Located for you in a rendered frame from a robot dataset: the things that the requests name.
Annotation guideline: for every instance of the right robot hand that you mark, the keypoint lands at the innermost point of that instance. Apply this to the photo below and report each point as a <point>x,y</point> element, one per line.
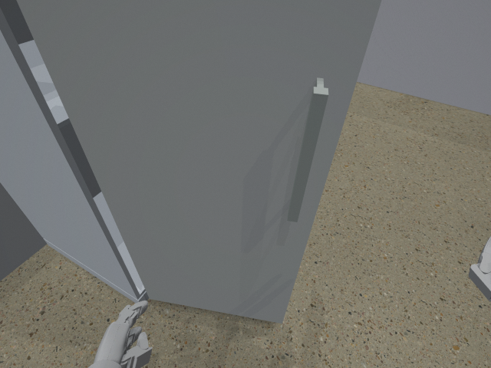
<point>480,273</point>

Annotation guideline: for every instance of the handle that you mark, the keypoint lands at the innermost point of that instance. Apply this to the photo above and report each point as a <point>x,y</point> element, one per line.
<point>313,125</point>

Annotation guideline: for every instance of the left robot hand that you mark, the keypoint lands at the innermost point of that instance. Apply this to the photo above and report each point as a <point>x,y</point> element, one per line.
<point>118,338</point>

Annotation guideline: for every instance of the fridge door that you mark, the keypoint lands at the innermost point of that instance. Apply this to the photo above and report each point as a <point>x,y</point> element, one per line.
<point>191,114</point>

